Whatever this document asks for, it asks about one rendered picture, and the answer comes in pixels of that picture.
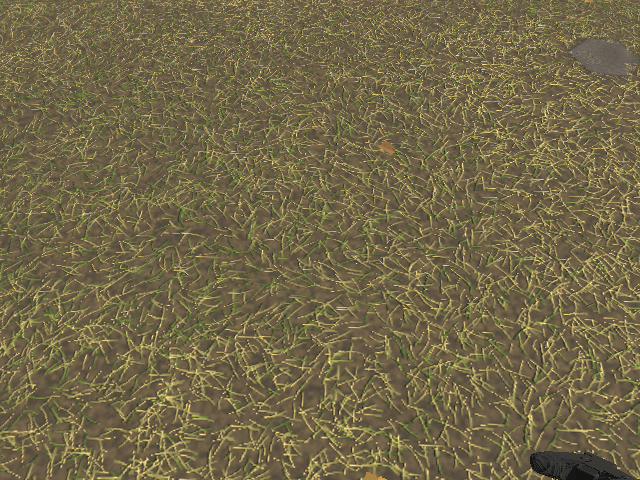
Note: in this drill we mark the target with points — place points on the right robot hand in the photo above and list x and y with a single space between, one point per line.
572 466

